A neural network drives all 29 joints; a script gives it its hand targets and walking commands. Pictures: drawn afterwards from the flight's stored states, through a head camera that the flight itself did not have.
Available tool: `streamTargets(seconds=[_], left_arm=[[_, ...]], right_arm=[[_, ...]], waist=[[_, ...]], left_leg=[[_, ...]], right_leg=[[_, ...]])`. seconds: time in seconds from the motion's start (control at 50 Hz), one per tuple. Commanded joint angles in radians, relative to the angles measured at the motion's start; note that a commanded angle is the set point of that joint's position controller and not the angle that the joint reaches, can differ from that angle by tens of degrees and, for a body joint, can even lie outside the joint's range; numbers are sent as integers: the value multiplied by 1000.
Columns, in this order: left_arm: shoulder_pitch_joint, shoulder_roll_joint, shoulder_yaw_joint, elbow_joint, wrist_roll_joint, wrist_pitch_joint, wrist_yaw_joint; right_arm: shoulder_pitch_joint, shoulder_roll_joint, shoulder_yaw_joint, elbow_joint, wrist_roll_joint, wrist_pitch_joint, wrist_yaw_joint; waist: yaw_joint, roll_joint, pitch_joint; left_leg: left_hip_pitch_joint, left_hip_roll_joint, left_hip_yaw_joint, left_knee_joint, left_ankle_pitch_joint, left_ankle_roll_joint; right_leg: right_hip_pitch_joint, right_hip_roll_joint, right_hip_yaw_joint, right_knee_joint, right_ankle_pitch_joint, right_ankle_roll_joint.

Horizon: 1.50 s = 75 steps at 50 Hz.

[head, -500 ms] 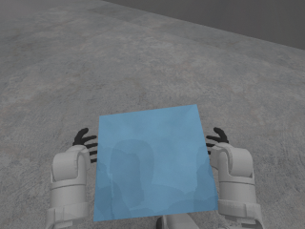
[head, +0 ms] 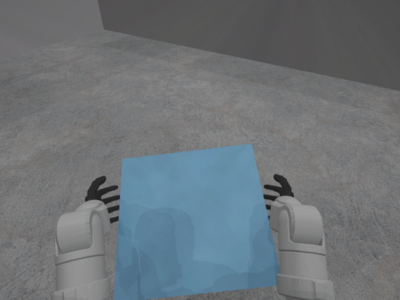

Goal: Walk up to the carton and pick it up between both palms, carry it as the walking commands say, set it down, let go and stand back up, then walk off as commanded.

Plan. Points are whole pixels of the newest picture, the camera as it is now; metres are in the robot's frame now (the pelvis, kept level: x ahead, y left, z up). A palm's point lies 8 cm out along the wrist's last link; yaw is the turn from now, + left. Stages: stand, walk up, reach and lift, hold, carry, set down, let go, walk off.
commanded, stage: carry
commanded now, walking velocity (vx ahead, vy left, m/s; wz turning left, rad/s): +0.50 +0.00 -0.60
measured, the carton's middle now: (195, 222) +0.31 +0.02 +0.00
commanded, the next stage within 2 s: none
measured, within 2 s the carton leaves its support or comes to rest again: neither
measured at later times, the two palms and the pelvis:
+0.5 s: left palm (167, 167) +0.41 +0.09 +0.07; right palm (325, 200) +0.32 -0.26 +0.07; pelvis +0.10 -0.03 +0.00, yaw -15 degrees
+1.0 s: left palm (231, 110) +0.70 -0.09 +0.06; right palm (345, 151) +0.50 -0.39 +0.05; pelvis +0.36 -0.11 +0.00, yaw -34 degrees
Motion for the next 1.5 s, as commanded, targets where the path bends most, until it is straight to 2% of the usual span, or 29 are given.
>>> streamTargets(seconds=[0.0, 0.02, 0.06, 0.08, 0.12, 0.28, 0.36, 0.4, 0.44, 0.52, 0.56, 0.58, 0.6, 0.64, 0.78, 0.82, 0.86, 0.94, 1.06, 1.1, 1.12, 1.14, 1.16, 1.28, 1.38, 1.4, 1.42, 1.44, 1.48], left_arm=[[-669, -1057, -817, -12, -433, 44, -456], [-647, -1065, -814, 4, -431, 41, -455], [-600, -1076, -796, 12, -419, 38, -456], [-599, -1088, -783, 22, -410, 40, -457], [-597, -1086, -768, 9, -390, 38, -447], [-619, -1027, -854, -332, -375, -2, -396], [-578, -962, -900, -395, -372, 5, -385], [-544, -959, -893, -336, -377, 5, -400], [-536, -962, -891, -285, -402, 13, -412], [-451, -1006, -897, -202, -411, 23, -414], [-412, -998, -874, -177, -398, 17, -408], [-418, -1003, -861, -174, -392, 19, -404], [-423, -1002, -860, -181, -387, 22, -397], [-424, -984, -867, -198, -369, 28, -394], [-538, -1001, -938, -355, -418, -6, -409], [-571, -980, -934, -351, -435, -3, -410], [-542, -943, -907, -318, -428, -1, -414], [-550, -1002, -868, -182, -441, 16, -430], [-480, -1064, -846, -155, -390, -2, -405], [-441, -1071, -843, -161, -367, -11, -388], [-406, -1057, -833, -171, -348, -15, -379], [-390, -1049, -824, -174, -336, -15, -372], [-386, -1053, -826, -183, -328, -8, -362], [-415, -1007, -914, -411, -369, -19, -368], [-405, -992, -941, -403, -402, -21, -398], [-423, -993, -954, -415, -423, -19, -403], [-453, -986, -960, -430, -439, -15, -406], [-465, -956, -973, -433, -447, -10, -407], [-449, -914, -934, -414, -440, -6, -413]], right_arm=[[-667, 865, 658, -139, 416, 7, 498], [-690, 864, 667, -165, 423, 6, 499], [-740, 872, 692, -241, 442, -2, 497], [-766, 871, 698, -283, 447, -7, 497], [-819, 855, 692, -307, 473, -9, 505], [-686, 928, 755, -324, 525, -10, 501], [-565, 864, 743, -351, 508, -24, 488], [-549, 853, 752, -369, 488, -29, 484], [-556, 835, 746, -379, 469, -33, 479], [-518, 819, 721, -332, 436, -14, 477], [-544, 797, 723, -345, 440, -2, 491], [-565, 795, 724, -357, 459, 5, 500], [-569, 796, 719, -339, 471, 9, 509], [-509, 820, 708, -245, 476, 7, 520], [-542, 861, 735, -337, 469, -51, 495], [-573, 831, 747, -368, 467, -68, 480], [-576, 822, 760, -404, 480, -73, 467], [-587, 838, 752, -364, 457, -68, 461], [-582, 839, 727, -345, 473, -52, 499], [-589, 832, 745, -361, 488, -44, 510], [-608, 826, 754, -382, 502, -37, 516], [-625, 822, 760, -409, 518, -28, 522], [-627, 811, 763, -403, 538, -20, 530], [-410, 843, 724, -307, 491, -40, 498], [-474, 815, 730, -466, 455, -85, 463], [-467, 813, 729, -465, 444, -90, 458], [-448, 807, 726, -459, 432, -96, 454], [-448, 775, 718, -455, 428, -97, 451], [-389, 787, 726, -421, 417, -80, 453]], waist=[[-20, 75, -166], [-13, 14, -180], [2, -219, -154], [-9, -190, -128], [-4, -60, -177], [-19, -122, -378], [-55, 296, -363], [-53, 193, -330], [-61, 204, -283], [-13, 127, -264], [17, -289, -290], [4, -283, -228], [6, -132, -203], [8, -2, -191], [-47, -87, -290], [-69, 287, -357], [-49, 220, -329], [-59, 180, -247], [-19, 196, -285], [12, 86, -368], [26, -97, -373], [20, -249, -381], [16, -153, -326], [35, -76, -276], [-40, -87, -370], [-65, 28, -420], [-77, 261, -440], [-49, 322, -470], [-37, 135, -346]], left_leg=[[-9, 208, -100, -173, -533, -80], [7, 163, -66, -68, -491, -92], [-186, 34, -49, 253, -357, -130], [-256, 25, -116, 343, -281, -138], [-224, 20, -180, 318, -230, -128], [48, -33, -142, -63, -147, -94], [752, 370, -572, -124, 61, 66], [752, 384, -458, -43, 244, 88], [609, 366, -378, -69, 33, 57], [219, 225, -62, 176, 164, -80], [-257, 44, -61, 634, -99, -162], [-461, -23, -154, 686, -463, -154], [-524, 5, -235, 716, -509, -141], [-562, 26, -239, 628, -537, -140], [288, -12, -121, -14, 38, -84], [622, 339, -582, -144, -34, 57], [591, 429, -657, -133, 18, 96], [481, 416, -445, -177, -161, 72], [361, 273, -60, 47, 294, -44], [160, 189, -8, 324, 401, -95], [-68, 120, -25, 539, 250, -130], [-348, 13, -99, 730, -297, -143], [-500, -4, -182, 793, -494, -128], [-711, 45, -244, 509, -432, -105], [249, -56, -54, 10, 172, -69], [476, 23, -101, 33, 133, -43], [661, 241, -391, -13, 152, 39], [714, 404, -651, -77, 128, 107], [514, 446, -689, -149, -90, 65]], right_leg=[[192, 27, -56, -250, 100, -26], [207, 8, -21, -326, 63, -39], [264, -232, 410, -531, -209, -132], [243, -315, 540, -601, -294, -182], [267, -275, 454, -552, -123, -184], [362, -168, 285, -384, 79, -157], [-399, 42, 43, 80, -56, 14], [-449, -25, 40, 25, -77, 3], [-338, -2, -21, -85, -28, 7], [224, 93, -107, -295, 170, -43], [557, -206, 494, -386, 143, -243], [647, -275, 647, -368, 447, -338], [676, -286, 640, -324, 700, -358], [628, -298, 519, -322, 641, -313], [75, -109, 110, -220, 292, -85], [-286, 68, -37, 189, -26, 13], [-350, -3, 40, 367, -137, 12], [-319, -58, 11, 92, -120, 2], [95, 94, -184, -258, 153, -50], [418, 56, -46, -299, 196, -125], [557, -97, 254, -343, 188, -225], [736, -277, 588, -336, 539, -351], [814, -303, 626, -292, 889, -371], [878, -266, 374, -250, 980, -241], [210, -124, 39, -153, 636, -63], [52, -64, -37, 45, 534, -22], [-189, 29, -53, 247, 92, 20], [-289, 59, 28, 421, -112, 31], [-308, -3, 63, 533, -58, 6]])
